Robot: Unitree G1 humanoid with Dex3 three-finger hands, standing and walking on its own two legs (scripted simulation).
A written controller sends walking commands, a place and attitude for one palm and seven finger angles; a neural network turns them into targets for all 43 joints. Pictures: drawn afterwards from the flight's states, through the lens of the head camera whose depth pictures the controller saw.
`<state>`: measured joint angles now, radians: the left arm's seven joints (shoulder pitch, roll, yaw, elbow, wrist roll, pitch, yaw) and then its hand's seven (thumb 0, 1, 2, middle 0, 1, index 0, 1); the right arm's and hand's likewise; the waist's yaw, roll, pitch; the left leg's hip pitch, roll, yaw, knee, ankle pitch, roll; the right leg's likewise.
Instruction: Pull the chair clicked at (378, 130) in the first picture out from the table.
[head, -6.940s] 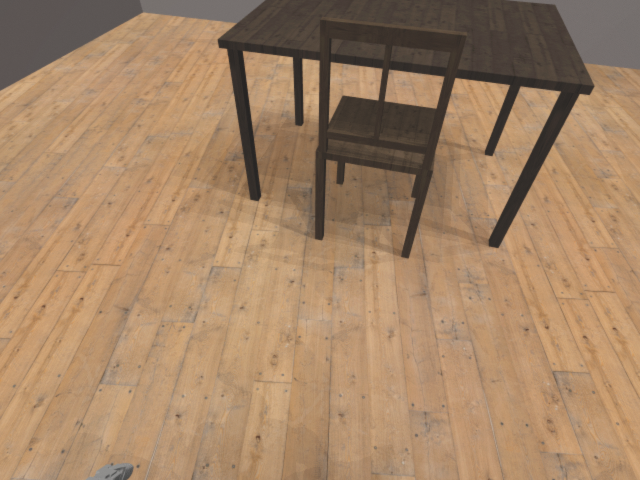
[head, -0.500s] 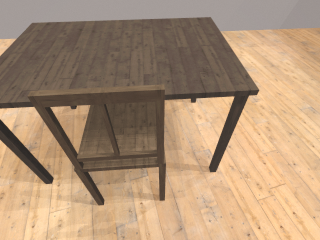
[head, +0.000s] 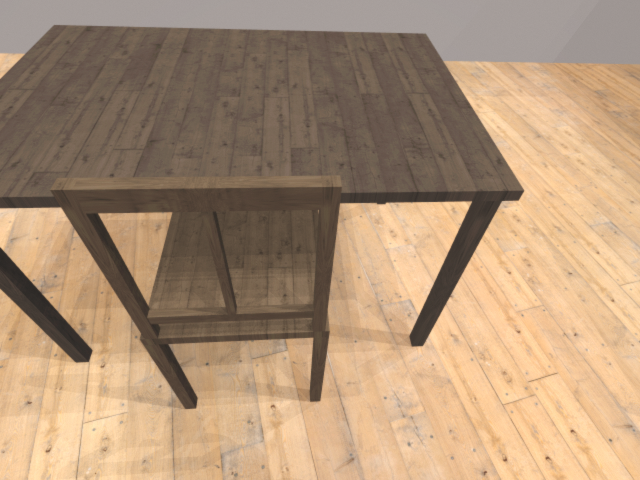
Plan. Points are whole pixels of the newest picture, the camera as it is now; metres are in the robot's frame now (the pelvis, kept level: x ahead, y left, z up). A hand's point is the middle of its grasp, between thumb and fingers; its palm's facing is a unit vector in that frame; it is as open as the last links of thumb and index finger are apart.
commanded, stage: look again from close up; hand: left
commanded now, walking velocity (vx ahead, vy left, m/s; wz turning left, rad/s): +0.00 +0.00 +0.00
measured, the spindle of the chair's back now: (221, 266) +0.46 +0.20 -0.08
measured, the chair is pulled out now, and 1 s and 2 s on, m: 0.00 0.00 0.00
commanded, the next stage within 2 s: raise the hand toward the chair's back in 0.06 s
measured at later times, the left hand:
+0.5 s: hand (214, 421) +0.19 +0.14 -0.02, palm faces +0.10 -0.99 +0.04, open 8.5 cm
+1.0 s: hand (196, 440) +0.18 +0.17 -0.07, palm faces +0.15 -0.99 -0.02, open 12.8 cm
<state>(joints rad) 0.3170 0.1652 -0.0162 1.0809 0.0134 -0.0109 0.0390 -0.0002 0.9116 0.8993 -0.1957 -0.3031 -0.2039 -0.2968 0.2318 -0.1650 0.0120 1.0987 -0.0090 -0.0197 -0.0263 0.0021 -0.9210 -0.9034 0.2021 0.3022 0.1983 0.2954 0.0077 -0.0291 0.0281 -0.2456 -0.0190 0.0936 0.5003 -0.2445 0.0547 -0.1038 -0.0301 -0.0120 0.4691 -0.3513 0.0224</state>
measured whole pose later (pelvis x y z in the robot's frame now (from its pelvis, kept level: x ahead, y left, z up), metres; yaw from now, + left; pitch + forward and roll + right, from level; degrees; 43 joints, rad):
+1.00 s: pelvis -0.04 -0.04 -0.10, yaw +3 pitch +17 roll +0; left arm 0.36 0.20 0.21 0.01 -0.30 -0.23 -0.23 0.00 0.13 0.57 -0.12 -0.18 -0.13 -0.18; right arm 0.22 -0.19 -0.02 0.65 0.01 -0.26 -0.08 0.01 -0.90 -0.90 0.21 0.30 0.20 0.30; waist 0.02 0.03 -0.13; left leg -1.02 0.03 0.01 1.20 -0.47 -0.01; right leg -0.90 0.04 -0.08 1.22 -0.62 -0.07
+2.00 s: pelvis -0.04 -0.01 -0.09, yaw +3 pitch +15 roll -4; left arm 0.30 0.25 0.20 0.01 -0.28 -0.33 -0.16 -0.02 -0.50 0.30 -0.06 -0.08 -0.07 -0.08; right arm 0.24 -0.25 0.02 0.61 -0.01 -0.27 -0.06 0.01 -0.90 -0.90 0.21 0.30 0.20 0.30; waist 0.00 0.03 -0.13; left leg -0.98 0.02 -0.01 1.15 -0.44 0.04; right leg -0.82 0.04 -0.10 1.11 -0.56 -0.03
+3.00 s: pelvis -0.05 -0.02 -0.10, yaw +2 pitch +18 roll -3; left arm 0.06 0.20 0.15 0.20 -0.21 -0.40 -0.10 -0.02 -0.50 0.30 -0.06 -0.08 -0.07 -0.08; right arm 0.20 -0.25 0.01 0.64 -0.02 -0.24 -0.04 0.01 -0.90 -0.90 0.21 0.30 0.20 0.30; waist 0.00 0.04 -0.14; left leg -1.07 0.03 0.00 1.22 -0.46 0.03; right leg -0.94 0.04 -0.09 1.21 -0.59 -0.05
